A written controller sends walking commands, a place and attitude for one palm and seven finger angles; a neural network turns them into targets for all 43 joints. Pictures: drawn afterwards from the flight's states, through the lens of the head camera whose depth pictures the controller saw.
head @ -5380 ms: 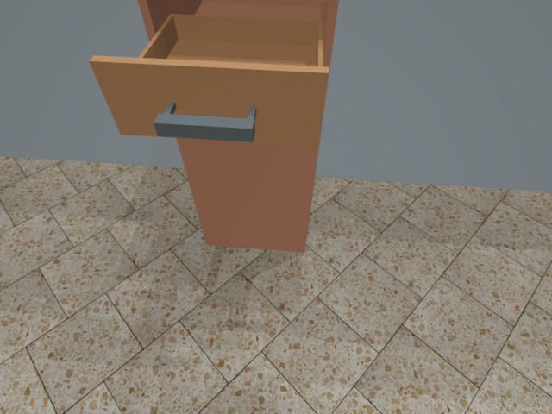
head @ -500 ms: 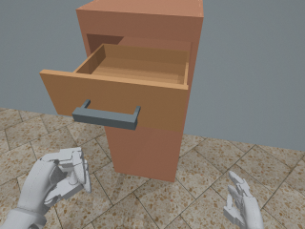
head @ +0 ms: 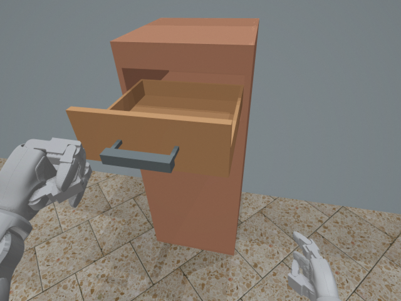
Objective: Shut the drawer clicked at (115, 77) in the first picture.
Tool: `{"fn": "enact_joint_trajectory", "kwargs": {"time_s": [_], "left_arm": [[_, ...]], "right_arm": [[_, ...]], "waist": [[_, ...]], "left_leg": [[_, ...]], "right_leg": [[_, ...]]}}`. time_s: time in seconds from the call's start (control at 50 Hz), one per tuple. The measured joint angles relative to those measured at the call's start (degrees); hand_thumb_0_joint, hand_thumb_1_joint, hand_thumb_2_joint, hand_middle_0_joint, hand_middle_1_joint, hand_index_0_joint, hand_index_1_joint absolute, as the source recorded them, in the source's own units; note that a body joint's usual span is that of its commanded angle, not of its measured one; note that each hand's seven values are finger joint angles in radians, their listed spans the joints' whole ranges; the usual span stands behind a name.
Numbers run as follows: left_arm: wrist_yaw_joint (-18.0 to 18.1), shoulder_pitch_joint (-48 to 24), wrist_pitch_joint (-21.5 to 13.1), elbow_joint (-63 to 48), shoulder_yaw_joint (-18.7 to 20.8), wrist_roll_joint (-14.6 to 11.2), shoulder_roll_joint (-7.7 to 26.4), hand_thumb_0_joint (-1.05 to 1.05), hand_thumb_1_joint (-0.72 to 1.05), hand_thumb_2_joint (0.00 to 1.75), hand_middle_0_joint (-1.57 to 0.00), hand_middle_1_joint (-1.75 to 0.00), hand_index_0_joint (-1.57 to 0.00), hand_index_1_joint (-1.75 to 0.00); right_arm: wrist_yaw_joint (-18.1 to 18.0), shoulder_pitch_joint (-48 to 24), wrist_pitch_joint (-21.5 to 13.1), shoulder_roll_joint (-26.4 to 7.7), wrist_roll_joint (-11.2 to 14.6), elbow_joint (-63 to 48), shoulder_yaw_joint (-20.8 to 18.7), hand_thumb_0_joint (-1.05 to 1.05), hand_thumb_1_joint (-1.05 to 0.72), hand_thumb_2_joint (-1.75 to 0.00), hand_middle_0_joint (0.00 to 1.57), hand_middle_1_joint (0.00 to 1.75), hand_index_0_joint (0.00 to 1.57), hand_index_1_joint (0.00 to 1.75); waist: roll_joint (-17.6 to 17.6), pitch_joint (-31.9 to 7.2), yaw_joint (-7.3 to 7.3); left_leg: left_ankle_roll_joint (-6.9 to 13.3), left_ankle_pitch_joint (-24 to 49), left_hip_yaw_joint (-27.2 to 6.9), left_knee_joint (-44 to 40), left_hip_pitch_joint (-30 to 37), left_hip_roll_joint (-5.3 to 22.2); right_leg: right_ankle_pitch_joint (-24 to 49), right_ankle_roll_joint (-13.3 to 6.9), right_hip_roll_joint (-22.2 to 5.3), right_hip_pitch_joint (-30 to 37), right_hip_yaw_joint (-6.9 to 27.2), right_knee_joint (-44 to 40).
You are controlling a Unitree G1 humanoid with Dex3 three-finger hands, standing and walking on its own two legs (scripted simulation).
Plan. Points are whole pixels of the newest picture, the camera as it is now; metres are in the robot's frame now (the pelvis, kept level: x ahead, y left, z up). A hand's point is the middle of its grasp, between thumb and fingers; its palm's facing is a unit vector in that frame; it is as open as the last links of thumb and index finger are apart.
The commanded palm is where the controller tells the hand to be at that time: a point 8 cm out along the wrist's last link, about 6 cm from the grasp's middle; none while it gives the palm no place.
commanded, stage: raise the hand and make a fist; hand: left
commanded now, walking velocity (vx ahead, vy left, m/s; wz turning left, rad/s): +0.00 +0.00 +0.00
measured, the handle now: (141, 153) +0.37 +0.20 +0.15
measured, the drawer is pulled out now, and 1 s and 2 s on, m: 0.29 0.29 0.29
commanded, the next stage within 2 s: bring the fist close to the handle in 0.26 s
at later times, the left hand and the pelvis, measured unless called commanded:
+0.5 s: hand (98, 191) +0.19 +0.19 +0.21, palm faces -0.03 -0.99 -0.15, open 3.3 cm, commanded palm +0.15 +0.23 +0.23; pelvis +0.03 +0.01 +0.00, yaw -1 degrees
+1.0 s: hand (123, 191) +0.23 +0.18 +0.17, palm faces -0.02 -0.99 -0.11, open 3.3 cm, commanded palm +0.20 +0.23 +0.18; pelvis +0.03 +0.00 +0.00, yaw +0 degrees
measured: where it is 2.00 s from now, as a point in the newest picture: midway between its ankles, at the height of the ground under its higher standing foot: outside the picture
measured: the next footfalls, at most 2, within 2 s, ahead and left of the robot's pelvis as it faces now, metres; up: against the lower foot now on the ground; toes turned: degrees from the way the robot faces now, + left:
none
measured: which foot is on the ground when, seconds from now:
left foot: down 0.00-1.00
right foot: down 0.00-1.00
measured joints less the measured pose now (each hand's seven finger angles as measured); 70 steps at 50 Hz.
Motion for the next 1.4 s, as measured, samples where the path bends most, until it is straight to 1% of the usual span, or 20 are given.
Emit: {"fn": "enact_joint_trajectory", "kwargs": {"time_s": [0.1, 0.18, 0.22, 0.28, 0.34, 0.4, 0.46, 0.54, 0.6, 0.64, 0.7, 0.82, 0.86, 0.92, 1.04, 1.14, 1.2, 1.26, 1.36, 1.4], "left_arm": [[-0.3, -1.2, 1.3, 6.6, -0.2, 0.5, -0.3, 0.01, 0.89, 0.9, -1.4, -1.6, -1.41, -1.6], [-0.3, -0.2, 2.2, 5.6, -1.2, -0.1, -0.7, 0.02, 0.9, 0.9, -1.4, -1.6, -1.41, -1.6], [-0.4, 0.3, 1.8, 3.7, -1.3, -1.0, -0.6, 0.02, 0.9, 0.9, -1.4, -1.6, -1.41, -1.6], [-0.4, 1.5, 0.6, 1.2, 0.2, -2.2, 0.1, 0.02, 0.89, 0.9, -1.4, -1.6, -1.41, -1.6], [-0.4, 3.0, -0.4, 0.4, 2.1, -2.5, 0.4, 0.02, 0.89, 0.9, -1.4, -1.6, -1.41, -1.6], [-0.7, 5.1, -0.4, 0.5, 2.4, -2.2, -0.9, 0.02, 0.89, 0.9, -1.4, -1.6, -1.41, -1.6], [-1.2, 7.3, 0.2, 0.4, 0.5, -2.1, -3.1, 0.02, 0.9, 0.9, -1.4, -1.6, -1.41, -1.6], [-1.2, 8.4, 1.5, -0.4, -3.4, -1.8, -5.8, 0.02, 0.9, 0.9, -1.4, -1.6, -1.41, -1.6], [0.3, 8.0, 0.7, -1.8, -5.9, -0.2, -6.5, 0.02, 0.9, 0.9, -1.4, -1.6, -1.41, -1.6], [1.3, 7.6, -0.4, -2.4, -6.7, 0.8, -6.6, 0.02, 0.9, 0.9, -1.4, -1.6, -1.41, -1.6], [2.0, 6.6, -1.4, -1.5, -6.8, 1.6, -6.2, 0.02, 0.9, 0.9, -1.4, -1.6, -1.41, -1.6], [2.0, 4.1, -0.2, 4.7, -7.1, 2.0, -6.6, 0.02, 0.9, 0.9, -1.4, -1.6, -1.41, -1.6], [2.0, 4.2, -0.3, 6.1, -7.4, 2.1, -6.7, 0.02, 0.9, 0.9, -1.4, -1.6, -1.41, -1.6], [2.3, 5.1, -1.9, 7.2, -7.8, 2.5, -6.8, 0.02, 0.9, 0.9, -1.4, -1.6, -1.41, -1.6], [3.4, 7.0, -7.2, 8.5, -8.0, 2.8, -7.2, 0.02, 0.9, 0.9, -1.4, -1.6, -1.4, -1.6], [3.9, 6.0, -9.9, 13.0, -8.3, 3.2, -7.7, 0.02, 0.9, 0.9, -1.4, -1.6, -1.41, -1.6], [3.8, 5.0, -11.1, 15.8, -8.8, 3.7, -7.9, 0.02, 0.9, 0.9, -1.4, -1.6, -1.41, -1.6], [3.7, 4.3, -13.0, 17.8, -9.3, 4.1, -7.9, 0.02, 0.9, 0.9, -1.4, -1.6, -1.41, -1.6], [3.1, 3.2, -16.7, 21.0, -9.6, 3.8, -8.4, 0.02, 0.9, 0.9, -1.4, -1.6, -1.4, -1.6], [2.9, 2.9, -17.5, 22.7, -9.2, 3.8, -8.4, 0.02, 0.9, 0.9, -1.4, -1.6, -1.4, -1.6]], "right_arm": [[-0.5, 0.4, 0.4, -1.6, 0.0, 0.2, -1.4, 0.01, -0.9, -0.9, 0.2, 0.3, 0.2, 0.3], [-1.0, 1.6, -0.8, -2.7, 0.0, 0.6, -2.3, 0.01, -0.9, -0.9, 0.2, 0.3, 0.2, 0.3], [-1.3, 2.4, -1.9, -2.9, 0.0, 0.8, -2.6, 0.01, -0.9, -0.9, 0.2, 0.3, 0.2, 0.3], [-1.2, 3.1, -3.1, -2.7, 0.0, 0.9, -2.6, 0.02, -0.9, -0.9, 0.2, 0.3, 0.19, 0.3], [-0.6, 3.3, -3.3, -2.1, 0.2, 0.4, -2.3, 0.02, -0.9, -0.9, 0.2, 0.3, 0.19, 0.3], [0.3, 3.1, -3.0, -1.3, 0.4, -0.4, -2.0, 0.01, -0.9, -0.9, 0.2, 0.3, 0.19, 0.3], [0.8, 2.7, -2.9, -0.6, 0.5, -1.2, -1.5, 0.01, -0.9, -0.9, 0.2, 0.3, 0.19, 0.3], [0.9, 2.0, -3.3, 0.3, 0.3, -1.6, -0.8, 0.01, -0.9, -0.9, 0.2, 0.3, 0.2, 0.3], [1.1, 1.1, -3.7, 0.9, -0.4, -1.7, -0.4, 0.01, -0.9, -0.9, 0.2, 0.3, 0.2, 0.3], [1.3, 0.6, -3.7, 1.3, -0.8, -1.7, -0.3, 0.01, -0.9, -0.9, 0.2, 0.3, 0.2, 0.3], [1.5, 0.0, -2.6, 1.8, -1.2, -1.6, -0.2, 0.01, -0.9, -0.9, 0.2, 0.3, 0.2, 0.3], [0.9, 0.3, 0.0, 1.5, -1.2, -1.0, -0.5, 0.01, -0.9, -0.9, 0.2, 0.3, 0.2, 0.3], [0.8, 0.7, 0.5, 1.2, -1.4, -0.9, -0.7, 0.01, -0.9, -0.9, 0.2, 0.3, 0.2, 0.3], [0.8, 1.8, 0.9, 0.8, -1.6, -0.9, -1.3, 0.01, -0.9, -0.9, 0.2, 0.3, 0.2, 0.3], [0.8, 4.2, 0.7, -0.2, -1.8, -0.5, -2.8, 0.01, -0.9, -0.9, 0.2, 0.3, 0.2, 0.3], [0.3, 4.9, 0.5, -0.6, -1.8, 0.4, -3.6, 0.01, -0.9, -0.9, 0.2, 0.3, 0.2, 0.3], [0.1, 5.0, 0.1, -0.4, -2.0, 0.7, -3.8, 0.01, -0.9, -0.9, 0.2, 0.3, 0.2, 0.3], [0.0, 4.9, -0.4, -0.1, -2.2, 0.9, -3.9, 0.01, -0.9, -0.9, 0.2, 0.3, 0.2, 0.3], [0.2, 4.8, -1.0, 0.4, -2.6, 1.3, -3.8, 0.01, -0.9, -0.9, 0.2, 0.3, 0.2, 0.3], [0.3, 4.6, -0.8, 0.6, -2.6, 1.3, -3.9, 0.01, -0.9, -0.9, 0.2, 0.3, 0.2, 0.3]], "waist": [[0.5, 1.5, -1.13], [0.3, 2.1, -1.59], [0.3, 1.8, -1.76], [0.3, 0.6, -1.89], [0.3, -0.3, -1.81], [0.2, -0.7, -1.44], [0.0, -0.6, -0.84], [-0.7, -0.1, 0.03], [-1.1, 0.4, 0.22], [-1.2, 0.5, 0.07], [-1.3, 0.4, -0.28], [-0.8, 0.3, -1.44], [-0.9, 0.4, -1.96], [-1.4, 0.5, -2.71], [-1.5, 0.3, -3.7], [-1.2, 0.8, -4.14], [-1.1, 1.2, -4.37], [-1.1, 1.5, -4.61], [-1.3, 1.0, -4.86], [-1.4, 0.7, -4.93]], "left_leg": [[-0.2, -0.1, -0.4, 0.8, -0.8, 0.9], [-0.4, -0.7, -0.2, 1.8, -1.2, 1.3], [-0.5, -1.2, -0.1, 2.0, -1.2, 1.2], [-0.4, -1.8, 0.5, 2.0, -1.0, 1.0], [-0.2, -2.3, 1.2, 1.5, -0.6, 0.6], [0.2, -2.4, 1.7, 0.9, -0.2, 0.0], [0.4, -2.4, 1.8, 0.5, -0.1, -0.4], [0.6, -2.4, 1.3, 0.6, -0.4, -0.9], [0.6, -2.5, 0.7, 1.1, -0.8, -1.0], [0.5, -2.5, 0.5, 1.3, -1.2, -1.1], [0.4, -2.5, 0.3, 1.2, -1.5, -1.0], [0.3, -2.3, 0.1, 0.9, -1.8, -0.8], [0.2, -2.3, 0.2, 0.9, -2.0, -0.7], [0.0, -2.4, 0.3, 0.9, -2.1, -0.5], [-0.3, -2.9, 0.4, 1.5, -2.6, -0.2], [-0.3, -3.1, 0.3, 1.9, -3.1, -0.1], [-0.3, -3.0, 0.3, 1.9, -3.6, 0.0], [-0.4, -3.1, 0.4, 1.9, -4.1, 0.0], [-0.4, -3.4, 0.7, 2.0, -4.8, -0.1], [-0.4, -3.5, 0.8, 2.1, -5.0, -0.1]], "right_leg": [[0.3, -0.5, 1.0, -0.5, -0.2, 0.2], [-0.1, -0.6, 1.3, -0.9, 0.0, 0.7], [-0.4, -0.5, 1.2, -0.8, 0.2, 0.8], [-0.9, -0.3, 1.0, -0.7, 0.7, 0.8], [-1.5, 0.0, 0.4, -0.8, 1.3, 0.9], [-1.8, 0.4, -0.1, -0.9, 1.8, 1.0], [-2.0, 0.6, -0.6, -0.9, 1.8, 0.9], [-2.2, 0.7, -1.0, -0.8, 1.3, 0.9], [-2.4, 0.7, -1.1, -0.9, 0.7, 1.0], [-2.5, 0.6, -1.1, -1.1, 0.5, 1.1], [-2.4, 0.5, -1.0, -1.4, 0.3, 1.1], [-2.3, 0.4, -0.8, -1.6, 0.1, 0.8], [-2.3, 0.3, -0.7, -1.9, 0.2, 0.8], [-2.4, 0.1, -0.6, -2.2, 0.3, 1.1], [-2.9, -0.1, -0.2, -2.7, 0.5, 1.6], [-3.1, -0.2, -0.1, -3.2, 0.4, 1.9], [-3.1, -0.3, -0.1, -3.8, 0.4, 2.1], [-3.2, -0.3, -0.1, -4.4, 0.5, 2.3], [-3.5, -0.3, -0.2, -5.3, 0.7, 2.7], [-3.7, -0.2, -0.2, -5.5, 0.9, 2.8]]}}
